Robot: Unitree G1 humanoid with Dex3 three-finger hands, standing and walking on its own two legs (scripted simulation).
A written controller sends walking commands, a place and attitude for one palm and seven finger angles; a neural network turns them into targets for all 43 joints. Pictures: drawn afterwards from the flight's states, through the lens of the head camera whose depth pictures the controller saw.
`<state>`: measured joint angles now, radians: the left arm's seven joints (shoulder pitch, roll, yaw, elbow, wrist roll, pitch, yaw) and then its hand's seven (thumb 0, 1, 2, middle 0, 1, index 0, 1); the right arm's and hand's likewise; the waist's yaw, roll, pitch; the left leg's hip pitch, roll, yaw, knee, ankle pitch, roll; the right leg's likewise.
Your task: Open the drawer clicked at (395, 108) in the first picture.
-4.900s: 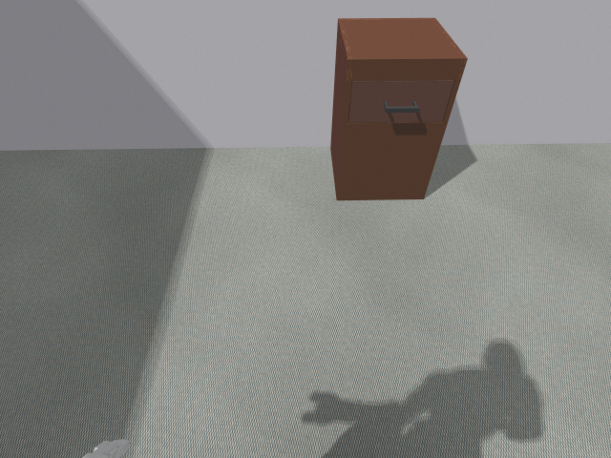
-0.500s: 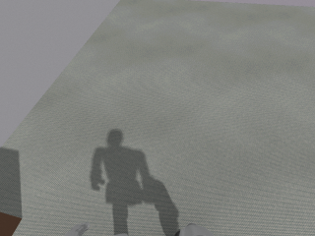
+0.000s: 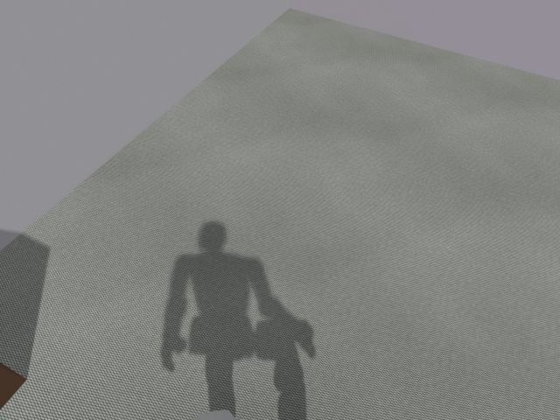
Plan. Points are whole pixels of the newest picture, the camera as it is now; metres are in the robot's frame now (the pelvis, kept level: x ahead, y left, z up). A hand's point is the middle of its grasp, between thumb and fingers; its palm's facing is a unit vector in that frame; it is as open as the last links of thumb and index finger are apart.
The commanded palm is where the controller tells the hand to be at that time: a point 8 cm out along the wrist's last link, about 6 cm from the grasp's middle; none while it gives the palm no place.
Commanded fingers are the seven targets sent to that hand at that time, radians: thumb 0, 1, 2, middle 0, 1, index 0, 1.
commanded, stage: turn to face it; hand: left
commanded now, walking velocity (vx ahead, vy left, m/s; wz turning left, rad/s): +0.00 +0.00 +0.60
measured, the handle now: out of the picture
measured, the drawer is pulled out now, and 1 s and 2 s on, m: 0.00 0.00 0.00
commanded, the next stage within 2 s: take the last steps up to it in 1.78 s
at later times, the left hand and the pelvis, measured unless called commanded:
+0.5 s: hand out of the picture +0.08 +0.15 -0.12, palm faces +0.28 -0.91 -0.30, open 7.4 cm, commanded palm none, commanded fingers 0.00 0.90 0.90 -0.20 -0.30 -0.20 -0.30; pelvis +0.01 -0.08 +0.01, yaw +17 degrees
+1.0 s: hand out of the picture -0.15 +0.12 -0.17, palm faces +0.63 -0.73 -0.28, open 7.4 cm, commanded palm none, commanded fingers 0.00 0.90 0.90 -0.20 -0.30 -0.20 -0.30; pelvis -0.03 -0.07 +0.00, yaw +36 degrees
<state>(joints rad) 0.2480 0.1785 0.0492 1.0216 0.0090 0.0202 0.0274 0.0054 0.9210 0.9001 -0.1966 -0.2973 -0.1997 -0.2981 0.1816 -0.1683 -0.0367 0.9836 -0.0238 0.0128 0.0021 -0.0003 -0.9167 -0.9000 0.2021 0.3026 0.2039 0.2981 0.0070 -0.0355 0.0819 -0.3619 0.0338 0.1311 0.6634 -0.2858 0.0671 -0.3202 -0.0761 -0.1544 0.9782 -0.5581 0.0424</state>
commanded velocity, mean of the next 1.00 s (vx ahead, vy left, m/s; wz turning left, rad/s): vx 0.00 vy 0.00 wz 0.60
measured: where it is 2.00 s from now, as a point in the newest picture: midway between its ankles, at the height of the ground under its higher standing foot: outside the picture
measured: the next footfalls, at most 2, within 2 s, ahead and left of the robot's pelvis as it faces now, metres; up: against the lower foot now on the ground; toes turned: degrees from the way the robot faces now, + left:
right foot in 0.42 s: +0.08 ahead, -0.17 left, +0.00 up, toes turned +12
left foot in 0.94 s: -0.07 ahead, +0.04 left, +0.00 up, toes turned +41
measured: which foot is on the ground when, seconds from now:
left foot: down 0.00-0.42, up 0.44-0.92, down 0.94-1.00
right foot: up 0.00-0.40, down 0.42-0.94, up 0.96-1.00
